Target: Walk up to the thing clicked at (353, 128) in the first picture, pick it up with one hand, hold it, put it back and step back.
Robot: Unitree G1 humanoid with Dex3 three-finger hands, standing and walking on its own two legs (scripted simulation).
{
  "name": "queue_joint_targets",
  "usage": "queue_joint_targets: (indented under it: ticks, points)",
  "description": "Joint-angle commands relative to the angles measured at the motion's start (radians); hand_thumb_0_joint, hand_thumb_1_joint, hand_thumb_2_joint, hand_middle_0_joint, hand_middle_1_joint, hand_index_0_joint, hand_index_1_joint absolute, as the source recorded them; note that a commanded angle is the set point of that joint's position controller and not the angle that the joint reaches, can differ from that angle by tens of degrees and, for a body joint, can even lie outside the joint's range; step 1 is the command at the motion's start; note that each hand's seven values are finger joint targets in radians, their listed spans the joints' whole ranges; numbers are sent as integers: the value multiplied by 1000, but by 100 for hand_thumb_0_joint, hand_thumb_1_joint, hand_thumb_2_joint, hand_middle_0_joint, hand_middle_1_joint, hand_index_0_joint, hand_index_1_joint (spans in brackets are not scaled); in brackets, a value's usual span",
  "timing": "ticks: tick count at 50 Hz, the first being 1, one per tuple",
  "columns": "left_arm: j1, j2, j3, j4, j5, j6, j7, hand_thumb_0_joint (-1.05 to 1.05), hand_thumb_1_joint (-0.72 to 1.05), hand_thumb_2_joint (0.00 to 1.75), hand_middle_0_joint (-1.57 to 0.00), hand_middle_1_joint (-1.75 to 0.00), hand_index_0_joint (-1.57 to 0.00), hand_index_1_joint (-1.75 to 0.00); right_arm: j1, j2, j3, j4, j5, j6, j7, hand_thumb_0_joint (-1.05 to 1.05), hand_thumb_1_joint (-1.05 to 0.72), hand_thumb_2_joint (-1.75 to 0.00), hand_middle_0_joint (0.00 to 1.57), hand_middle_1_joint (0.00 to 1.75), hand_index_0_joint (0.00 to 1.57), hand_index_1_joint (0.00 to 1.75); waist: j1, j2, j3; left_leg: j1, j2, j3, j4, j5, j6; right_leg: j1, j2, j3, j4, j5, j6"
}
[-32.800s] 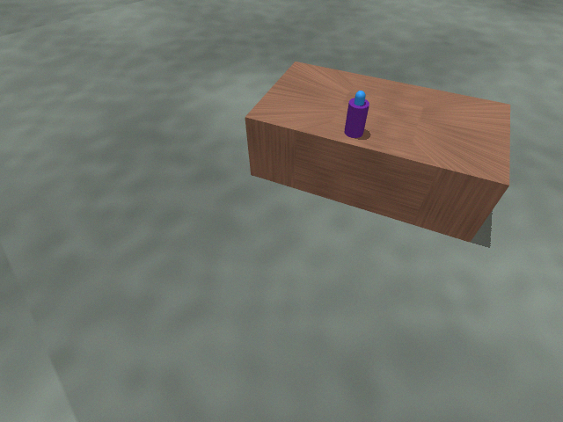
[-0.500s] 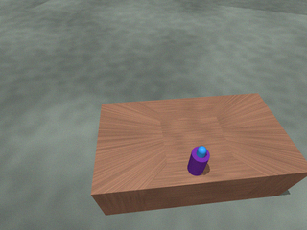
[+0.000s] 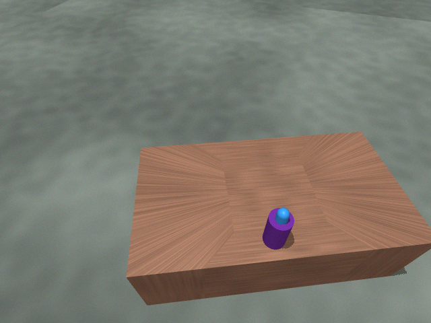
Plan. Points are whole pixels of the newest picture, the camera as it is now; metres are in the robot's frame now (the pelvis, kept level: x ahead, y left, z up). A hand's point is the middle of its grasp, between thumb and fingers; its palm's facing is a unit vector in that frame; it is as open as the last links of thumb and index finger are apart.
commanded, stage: stand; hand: right
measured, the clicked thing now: (278, 225) +0.47 -0.19 -0.32
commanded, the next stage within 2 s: step back in 0.78 s
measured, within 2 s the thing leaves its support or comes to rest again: neither
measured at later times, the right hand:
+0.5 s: hand out of the picture +0.07 -0.26 -0.15, palm faces +0.00 +0.94 -0.35, open 7.4 cm
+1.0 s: hand out of the picture +0.08 -0.28 -0.17, palm faces -0.01 +0.93 -0.36, open 7.4 cm
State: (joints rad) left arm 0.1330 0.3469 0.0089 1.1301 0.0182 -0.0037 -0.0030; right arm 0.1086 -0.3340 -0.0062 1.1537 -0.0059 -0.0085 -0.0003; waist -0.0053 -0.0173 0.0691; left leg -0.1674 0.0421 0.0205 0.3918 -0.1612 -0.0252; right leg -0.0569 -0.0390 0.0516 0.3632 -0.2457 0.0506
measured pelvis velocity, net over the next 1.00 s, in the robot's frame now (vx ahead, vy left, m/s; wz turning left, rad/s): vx -0.04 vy -0.02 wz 0.01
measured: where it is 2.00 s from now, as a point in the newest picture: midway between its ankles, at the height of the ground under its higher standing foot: outside the picture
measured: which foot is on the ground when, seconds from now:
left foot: down 0.00-1.00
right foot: down 0.00-1.00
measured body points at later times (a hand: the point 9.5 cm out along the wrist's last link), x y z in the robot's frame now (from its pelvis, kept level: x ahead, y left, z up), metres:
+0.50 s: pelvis +0.00 +0.00 +0.00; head +0.01 +0.01 +0.45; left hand +0.06 +0.30 -0.14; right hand +0.07 -0.30 -0.13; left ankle +0.04 +0.14 -0.74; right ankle -0.02 -0.16 -0.74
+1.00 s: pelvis -0.04 -0.02 -0.02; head +0.02 -0.02 +0.43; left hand +0.05 +0.30 -0.14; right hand +0.08 -0.33 -0.14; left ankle +0.04 +0.13 -0.74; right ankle -0.05 -0.14 -0.73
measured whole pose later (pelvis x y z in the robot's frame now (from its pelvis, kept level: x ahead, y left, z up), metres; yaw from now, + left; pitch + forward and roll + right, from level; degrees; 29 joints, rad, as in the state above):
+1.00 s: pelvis -0.04 -0.02 -0.02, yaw +0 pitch -2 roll +0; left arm 0.10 0.40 0.06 0.99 0.00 0.03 0.00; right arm 0.03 -0.37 -0.05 1.01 0.00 0.04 0.01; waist 0.00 0.00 0.17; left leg -0.35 0.07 -0.01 0.56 -0.18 -0.03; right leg -0.28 0.01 0.00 0.74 -0.42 -0.04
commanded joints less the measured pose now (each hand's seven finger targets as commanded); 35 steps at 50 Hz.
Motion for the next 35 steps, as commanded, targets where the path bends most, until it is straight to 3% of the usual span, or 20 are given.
queue_joint_targets:
  ticks: [1, 7, 12, 14, 23, 26, 30, 35]
  points:
    - [-17, 208, 39, -49, -4, -17, 17, 0, 90, 90, -20, -30, -20, -30, -26, -220, -44, -50, -5, -20, -14, 0, -90, -90, 20, 30, 20, 30, -4, 31, -70, 78, 87, -78, -63, 104, 41, -79, -80, 39, -76, 144, -59]
    - [-22, 205, 37, -52, -5, -18, 17, 0, 90, 90, -20, -30, -20, -30, -34, -216, -43, -51, -3, -19, -12, 0, -90, -90, 20, 30, 20, 30, -2, 14, -71, 91, 93, -80, -59, 142, 41, -81, -80, 31, -77, 152, -58]
    - [-21, 207, 36, -51, -4, -16, 16, 0, 90, 90, -20, -30, -20, -30, -38, -221, -46, -50, -2, -15, -11, 0, -90, -90, 20, 30, 20, 30, -5, 15, -42, 63, 85, -86, -83, 44, 37, -96, -76, 30, -93, 82, -59]
    - [-22, 212, 37, -58, -3, -20, 16, 0, 90, 90, -20, -30, -20, -30, -40, -221, -46, -51, -2, -16, -9, 0, -90, -90, 20, 30, 20, 30, -5, 12, -66, 83, 90, -86, -70, 97, 40, -87, -80, 32, -89, 118, -60]
    - [-23, 212, 38, -59, -3, -20, 17, 0, 90, 90, -20, -30, -20, -30, -36, -220, -48, -52, -3, -13, -7, 0, -90, -90, 20, 30, 20, 30, -9, 14, -63, 75, 87, -86, -74, 68, 40, -85, -84, 34, -95, 106, -60]
    - [-16, 211, 38, -61, -5, -21, 16, 0, 90, 90, -20, -30, -20, -30, -35, -223, -48, -52, -2, -15, -7, 0, -90, -90, 20, 30, 20, 30, -8, 24, -66, 74, 85, -85, -75, 82, 40, -77, -82, 29, -92, 125, -59]
    - [-16, 210, 36, -66, -5, -22, 16, 0, 90, 90, -20, -30, -20, -30, -36, -219, -45, -53, -2, -18, -7, 0, -90, -90, 20, 30, 20, 30, -4, 24, -84, 87, 91, -85, -62, 179, 39, -65, -84, 22, -81, 181, -57]
    - [-19, 212, 36, -70, -3, -21, 18, 0, 90, 90, -20, -30, -20, -30, -40, -225, -48, -56, 0, -15, -10, 0, -90, -90, 20, 30, 20, 30, -4, 20, -87, 95, 90, -83, -59, 164, 39, -67, -84, 18, -86, 173, -55]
